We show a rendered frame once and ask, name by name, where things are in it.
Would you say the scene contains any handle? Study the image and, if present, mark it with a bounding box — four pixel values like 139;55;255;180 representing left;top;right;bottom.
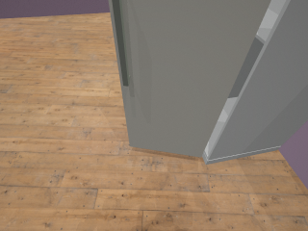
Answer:
112;0;131;87

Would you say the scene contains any fridge door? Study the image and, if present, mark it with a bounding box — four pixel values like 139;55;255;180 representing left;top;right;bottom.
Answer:
108;0;271;158

